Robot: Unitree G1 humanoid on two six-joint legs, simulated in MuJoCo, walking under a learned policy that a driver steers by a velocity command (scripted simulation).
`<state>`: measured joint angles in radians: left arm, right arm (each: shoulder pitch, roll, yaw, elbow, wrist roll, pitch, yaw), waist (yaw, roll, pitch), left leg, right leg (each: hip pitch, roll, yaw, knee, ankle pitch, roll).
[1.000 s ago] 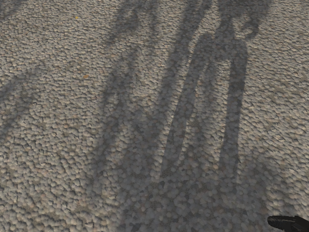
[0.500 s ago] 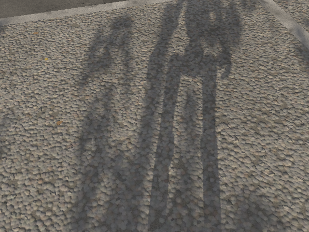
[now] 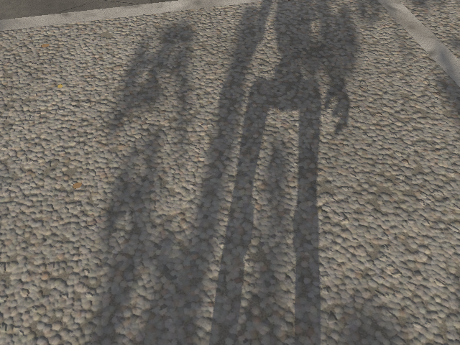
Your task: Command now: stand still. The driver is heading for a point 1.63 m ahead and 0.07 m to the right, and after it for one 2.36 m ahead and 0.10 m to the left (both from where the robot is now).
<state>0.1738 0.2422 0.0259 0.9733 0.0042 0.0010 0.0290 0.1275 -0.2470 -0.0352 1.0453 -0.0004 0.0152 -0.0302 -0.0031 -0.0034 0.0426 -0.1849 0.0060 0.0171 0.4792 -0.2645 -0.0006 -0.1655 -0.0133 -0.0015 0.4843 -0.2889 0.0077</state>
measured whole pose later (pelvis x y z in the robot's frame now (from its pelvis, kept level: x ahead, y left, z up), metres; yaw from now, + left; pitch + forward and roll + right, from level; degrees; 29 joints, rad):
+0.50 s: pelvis -0.01 +0.00 +0.00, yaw +0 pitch -2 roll +0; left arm 0.22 0.22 0.02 1.08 0.00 0.00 0.04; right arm 0.17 -0.22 -0.03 1.14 0.00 0.01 -0.04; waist 0.00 0.00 0.04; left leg -0.19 0.01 0.01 0.47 -0.25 0.00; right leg -0.17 -0.01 0.00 0.47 -0.27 0.01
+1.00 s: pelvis -0.01 +0.00 +0.00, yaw +0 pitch -1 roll +0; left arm 0.27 0.19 0.01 1.11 0.00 0.00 0.04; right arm 0.23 -0.19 -0.01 1.13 0.00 0.01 -0.04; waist 0.00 0.00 0.03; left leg -0.21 0.01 0.02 0.47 -0.25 0.00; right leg -0.19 -0.01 0.00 0.47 -0.27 0.01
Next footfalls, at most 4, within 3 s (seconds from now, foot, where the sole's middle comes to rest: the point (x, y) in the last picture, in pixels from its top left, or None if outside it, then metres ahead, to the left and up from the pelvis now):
1.80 left None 0.43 0.10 -0.78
2.36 right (286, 270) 0.75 -0.15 -0.78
2.92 left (214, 193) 1.07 0.09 -0.78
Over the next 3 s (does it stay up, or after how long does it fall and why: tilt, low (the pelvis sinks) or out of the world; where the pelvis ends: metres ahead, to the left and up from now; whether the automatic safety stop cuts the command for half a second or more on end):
stays up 0.94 -0.01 -0.01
